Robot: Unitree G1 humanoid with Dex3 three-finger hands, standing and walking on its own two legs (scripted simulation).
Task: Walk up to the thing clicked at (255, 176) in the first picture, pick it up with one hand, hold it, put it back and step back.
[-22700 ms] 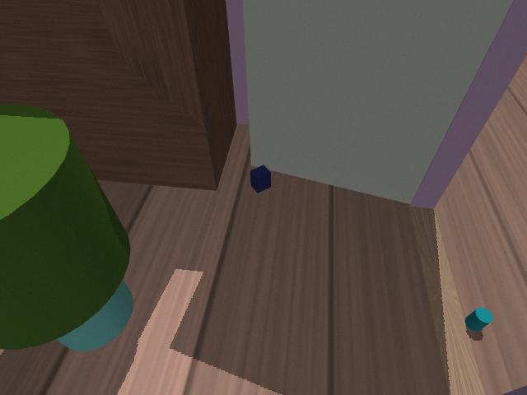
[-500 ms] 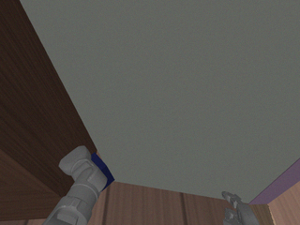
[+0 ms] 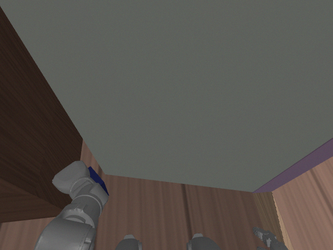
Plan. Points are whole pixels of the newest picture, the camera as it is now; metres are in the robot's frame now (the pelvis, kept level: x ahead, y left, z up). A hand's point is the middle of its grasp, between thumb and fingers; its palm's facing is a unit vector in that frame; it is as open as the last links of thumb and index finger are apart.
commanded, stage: crouch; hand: left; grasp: from above
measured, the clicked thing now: (88, 190) +0.32 +0.24 -0.18
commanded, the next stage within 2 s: lower in 1.42 s
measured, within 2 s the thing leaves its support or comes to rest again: neither
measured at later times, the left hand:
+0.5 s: hand (103, 188) +0.38 +0.24 -0.36, palm faces -0.27 -0.32 -0.91, open 9.6 cm
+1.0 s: hand (108, 192) +0.39 +0.24 -0.48, palm faces -0.27 -0.31 -0.91, open 9.6 cm
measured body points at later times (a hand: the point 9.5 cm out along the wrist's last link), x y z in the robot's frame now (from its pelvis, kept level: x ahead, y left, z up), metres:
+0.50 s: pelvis -0.06 +0.00 -0.22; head +0.14 +0.02 +0.18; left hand +0.39 +0.25 -0.31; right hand -0.01 -0.25 -0.36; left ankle +0.03 +0.14 -0.69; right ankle +0.01 -0.13 -0.69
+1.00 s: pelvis -0.06 +0.00 -0.32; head +0.16 +0.02 +0.07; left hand +0.40 +0.25 -0.42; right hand -0.04 -0.27 -0.45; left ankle +0.03 +0.14 -0.69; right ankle +0.01 -0.13 -0.69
